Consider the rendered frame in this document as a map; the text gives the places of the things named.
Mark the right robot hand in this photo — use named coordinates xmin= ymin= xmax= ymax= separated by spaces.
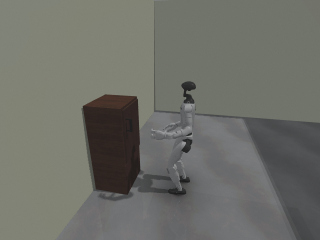
xmin=163 ymin=123 xmax=177 ymax=133

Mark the left robot hand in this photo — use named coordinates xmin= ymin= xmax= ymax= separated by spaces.
xmin=151 ymin=129 xmax=167 ymax=140

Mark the robot left forearm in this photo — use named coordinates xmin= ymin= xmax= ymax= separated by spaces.
xmin=164 ymin=127 xmax=192 ymax=140

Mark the left robot upper arm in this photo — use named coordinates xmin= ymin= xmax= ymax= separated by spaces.
xmin=184 ymin=104 xmax=193 ymax=132

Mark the cupboard door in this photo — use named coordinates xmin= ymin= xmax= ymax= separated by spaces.
xmin=121 ymin=99 xmax=140 ymax=163

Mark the handle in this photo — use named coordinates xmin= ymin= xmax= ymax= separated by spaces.
xmin=125 ymin=118 xmax=133 ymax=132

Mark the humanoid robot head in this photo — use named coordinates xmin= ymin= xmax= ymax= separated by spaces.
xmin=181 ymin=81 xmax=196 ymax=104

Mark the robot right forearm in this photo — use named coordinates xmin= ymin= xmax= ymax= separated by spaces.
xmin=175 ymin=121 xmax=182 ymax=127

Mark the right robot thigh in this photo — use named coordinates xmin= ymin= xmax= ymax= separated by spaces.
xmin=172 ymin=136 xmax=182 ymax=161

